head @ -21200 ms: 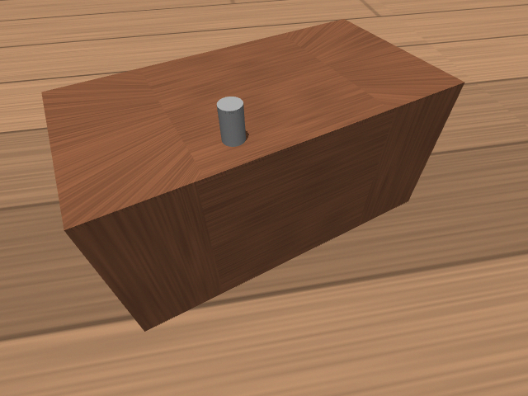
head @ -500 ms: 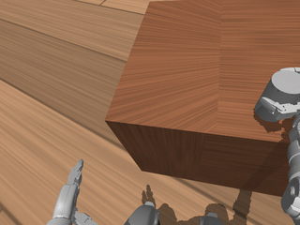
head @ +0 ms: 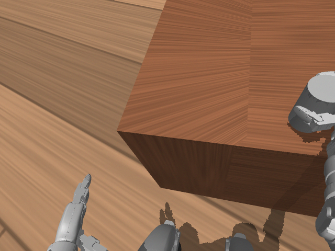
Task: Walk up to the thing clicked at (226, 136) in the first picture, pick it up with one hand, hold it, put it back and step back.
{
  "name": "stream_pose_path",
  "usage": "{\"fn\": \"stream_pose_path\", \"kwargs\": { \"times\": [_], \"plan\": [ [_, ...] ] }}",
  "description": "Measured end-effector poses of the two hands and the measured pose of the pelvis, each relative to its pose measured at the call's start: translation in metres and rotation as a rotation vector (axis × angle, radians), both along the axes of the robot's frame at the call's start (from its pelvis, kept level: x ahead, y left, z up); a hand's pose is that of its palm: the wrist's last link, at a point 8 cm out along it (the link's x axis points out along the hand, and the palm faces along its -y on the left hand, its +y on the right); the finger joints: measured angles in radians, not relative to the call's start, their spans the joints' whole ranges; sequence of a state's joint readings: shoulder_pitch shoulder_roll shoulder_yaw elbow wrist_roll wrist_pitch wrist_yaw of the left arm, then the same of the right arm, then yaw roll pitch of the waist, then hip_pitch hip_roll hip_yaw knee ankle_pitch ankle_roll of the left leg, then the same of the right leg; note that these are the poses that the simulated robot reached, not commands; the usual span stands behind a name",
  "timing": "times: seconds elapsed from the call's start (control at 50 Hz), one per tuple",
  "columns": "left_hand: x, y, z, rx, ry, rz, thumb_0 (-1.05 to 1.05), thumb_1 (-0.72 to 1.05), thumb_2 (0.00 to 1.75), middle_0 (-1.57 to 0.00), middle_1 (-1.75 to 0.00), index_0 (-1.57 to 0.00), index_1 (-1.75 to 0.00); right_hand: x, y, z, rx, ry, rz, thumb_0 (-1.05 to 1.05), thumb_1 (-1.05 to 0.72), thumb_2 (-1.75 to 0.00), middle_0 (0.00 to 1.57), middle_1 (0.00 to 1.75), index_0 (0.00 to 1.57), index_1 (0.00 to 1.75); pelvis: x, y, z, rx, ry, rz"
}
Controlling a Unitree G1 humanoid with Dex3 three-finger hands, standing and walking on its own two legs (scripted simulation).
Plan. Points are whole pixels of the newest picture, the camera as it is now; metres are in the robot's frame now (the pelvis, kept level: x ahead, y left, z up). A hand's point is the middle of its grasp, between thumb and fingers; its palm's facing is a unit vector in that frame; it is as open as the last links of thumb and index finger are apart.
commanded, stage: open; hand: right
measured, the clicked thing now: (314, 105) +0.48 -0.22 +0.03
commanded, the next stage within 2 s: withdraw in 0.50 s
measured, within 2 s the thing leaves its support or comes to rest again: neither
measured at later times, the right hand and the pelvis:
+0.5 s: hand (319, 102) +0.48 -0.23 +0.04, palm faces +0.20 +0.98 +0.02, open 12.4 cm; pelvis +0.00 +0.00 +0.00, yaw +0 degrees
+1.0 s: hand out of the picture +0.49 -0.28 +0.13, palm faces +0.27 +0.96 +0.00, open 16.0 cm; pelvis +0.01 +0.00 +0.02, yaw +0 degrees
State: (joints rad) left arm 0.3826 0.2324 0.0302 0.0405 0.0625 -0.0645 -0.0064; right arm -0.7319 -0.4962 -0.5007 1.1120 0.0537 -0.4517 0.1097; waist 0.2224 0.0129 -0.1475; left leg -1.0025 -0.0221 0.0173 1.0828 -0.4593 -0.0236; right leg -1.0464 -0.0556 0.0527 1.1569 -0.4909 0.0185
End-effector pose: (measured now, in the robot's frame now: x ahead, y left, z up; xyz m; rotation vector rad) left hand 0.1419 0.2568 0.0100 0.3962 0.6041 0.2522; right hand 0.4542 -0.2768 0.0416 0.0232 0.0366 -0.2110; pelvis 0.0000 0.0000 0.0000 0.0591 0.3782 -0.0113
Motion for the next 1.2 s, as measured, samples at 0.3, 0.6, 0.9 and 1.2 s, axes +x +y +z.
{"fn": "stream_pose_path", "kwargs": {
  "times": [0.3,0.6,0.9,1.2],
  "plan": [
    [0.002,0.0,0.001,-0.001,0.005,-0.007,-0.01,-0.51,0.05,-0.06,-0.05,-0.06,-0.04,0.0,-0.002,0.0,0.001,0.004,0.007,-0.01,0.42,-0.65,0.84,0.79,0.87,0.79,0.002,0.001,-0.001,0.001,0.002,-0.004],
    [-0.001,0.002,0.002,-0.002,0.011,0.004,-0.01,-0.52,0.06,-0.06,-0.05,-0.05,-0.05,-0.001,0.0,-0.001,0.009,0.008,0.005,-0.01,0.43,-0.31,0.64,0.49,0.65,0.49,0.002,0.001,-0.001,-0.002,-0.003,-0.001],
    [-0.007,0.013,0.016,0.02,0.016,0.043,-0.01,-0.49,0.04,-0.06,-0.05,-0.06,-0.04,-0.003,-0.031,0.048,-0.016,-0.057,-0.048,-0.01,0.37,-0.28,0.34,0.32,0.34,0.32,0.004,0.0,0.012,-0.001,-0.045,-0.002],
    [0.014,-0.018,0.004,-0.142,0.034,-0.004,-0.01,-0.51,0.04,-0.07,-0.05,-0.06,-0.05,-0.002,-0.084,0.128,-0.127,0.095,-0.074,-0.01,0.47,-0.07,0.09,0.08,0.09,0.08,0.011,-0.003,0.037,-0.012,-0.094,-0.008]
  ]
}}
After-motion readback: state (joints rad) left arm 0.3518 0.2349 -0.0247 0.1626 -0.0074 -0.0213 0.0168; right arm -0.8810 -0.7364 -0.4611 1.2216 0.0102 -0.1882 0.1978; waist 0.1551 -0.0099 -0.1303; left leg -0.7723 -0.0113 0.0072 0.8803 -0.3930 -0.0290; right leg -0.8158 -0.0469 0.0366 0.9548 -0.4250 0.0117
